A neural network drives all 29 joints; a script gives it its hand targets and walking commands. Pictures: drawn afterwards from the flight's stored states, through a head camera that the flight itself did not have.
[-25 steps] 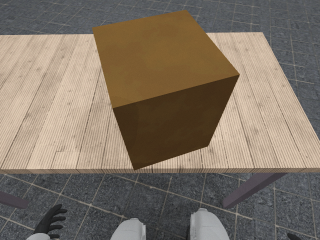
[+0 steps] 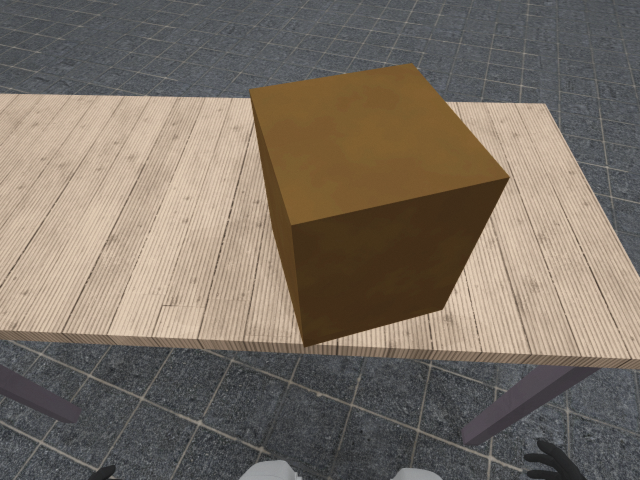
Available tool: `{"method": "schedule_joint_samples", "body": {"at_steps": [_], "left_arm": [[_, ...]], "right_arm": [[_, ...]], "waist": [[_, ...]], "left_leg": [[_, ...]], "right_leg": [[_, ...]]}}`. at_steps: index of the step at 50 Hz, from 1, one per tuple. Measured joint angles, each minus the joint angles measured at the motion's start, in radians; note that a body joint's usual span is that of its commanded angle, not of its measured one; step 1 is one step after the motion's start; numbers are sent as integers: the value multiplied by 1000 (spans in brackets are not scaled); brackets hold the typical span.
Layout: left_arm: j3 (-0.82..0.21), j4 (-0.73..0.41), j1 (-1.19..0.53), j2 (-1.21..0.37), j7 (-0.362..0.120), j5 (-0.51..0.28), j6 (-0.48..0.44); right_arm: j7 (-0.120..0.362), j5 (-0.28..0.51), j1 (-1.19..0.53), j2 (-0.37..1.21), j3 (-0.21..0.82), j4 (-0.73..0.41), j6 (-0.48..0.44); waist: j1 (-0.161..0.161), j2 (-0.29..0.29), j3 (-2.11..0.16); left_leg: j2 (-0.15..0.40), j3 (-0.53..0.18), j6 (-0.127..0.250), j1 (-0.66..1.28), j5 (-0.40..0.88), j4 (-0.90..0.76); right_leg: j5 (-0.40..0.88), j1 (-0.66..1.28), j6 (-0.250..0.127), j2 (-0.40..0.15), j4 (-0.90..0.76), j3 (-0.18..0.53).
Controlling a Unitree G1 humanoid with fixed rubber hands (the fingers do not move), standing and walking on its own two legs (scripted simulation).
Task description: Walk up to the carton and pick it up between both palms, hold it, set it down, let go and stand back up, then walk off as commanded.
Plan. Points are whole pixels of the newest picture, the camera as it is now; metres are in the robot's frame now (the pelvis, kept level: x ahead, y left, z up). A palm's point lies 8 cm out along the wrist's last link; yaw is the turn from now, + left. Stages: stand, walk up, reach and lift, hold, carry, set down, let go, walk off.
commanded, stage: walk up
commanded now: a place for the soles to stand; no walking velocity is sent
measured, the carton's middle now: (355, 210) +0.40 -0.01 +0.11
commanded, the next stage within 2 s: none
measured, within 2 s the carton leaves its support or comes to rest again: neither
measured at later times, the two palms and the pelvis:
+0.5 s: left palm out of the picture +0.09 +0.30 -0.08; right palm out of the picture +0.11 -0.31 -0.09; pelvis +0.01 -0.01 +0.03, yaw +0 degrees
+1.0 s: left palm out of the picture +0.12 +0.30 -0.08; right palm out of the picture +0.09 -0.32 -0.09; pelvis +0.02 -0.01 +0.03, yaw +0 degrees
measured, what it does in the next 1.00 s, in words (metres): stands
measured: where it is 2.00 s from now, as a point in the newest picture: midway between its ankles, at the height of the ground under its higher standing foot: outside the picture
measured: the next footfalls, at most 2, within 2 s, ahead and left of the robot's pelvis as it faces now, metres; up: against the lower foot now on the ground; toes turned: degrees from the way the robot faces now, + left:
right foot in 1.48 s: +0.01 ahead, -0.07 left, +0.00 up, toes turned +0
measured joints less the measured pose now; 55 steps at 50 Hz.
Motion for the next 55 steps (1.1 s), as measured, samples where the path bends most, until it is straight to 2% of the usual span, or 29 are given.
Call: {"method": "schedule_joint_samples", "body": {"at_steps": [5, 15, 41, 49, 52, 55], "left_arm": [[-9, 27, -14, -5, -4, -2, 0], [-15, 82, -17, -14, -14, 4, -4], [-16, 113, -111, -46, -14, 5, 0], [-5, 105, -104, -38, -10, 0, 5], [5, 84, -95, -32, 4, -2, 4], [18, 57, -88, -20, 16, 4, 10]], "right_arm": [[4, 0, -8, 1, 2, 24, 1], [10, 4, -8, -2, 5, 75, 3], [6, 9, -25, -11, -2, 151, 6], [12, 0, -3, -14, -8, 145, 15], [17, -6, -6, -38, -24, 110, 32], [26, -12, -2, -66, -39, 65, 53]], "waist": [[-2, 7, -13], [-11, -1, -26], [-42, 8, -26], [-43, 2, -20], [-46, 18, 5], [-44, 29, 32]], "left_leg": [[3, 0, 9, 29, 29, -55], [-6, 4, -1, 100, 96, -202], [-3, -1, -22, 201, 177, -381], [-6, 1, -17, 191, 169, -365], [-5, -1, -11, 150, 137, -285], [-11, -15, -10, 83, 1, -118]], "right_leg": [[37, 38, -14, 6, -75, -3], [96, 99, 3, 0, -201, -3], [154, 185, -10, 8, -344, -13], [149, 177, -7, 4, -332, -11], [131, 153, -5, 4, -286, -12], [108, 118, -1, -6, -226, -11]]}}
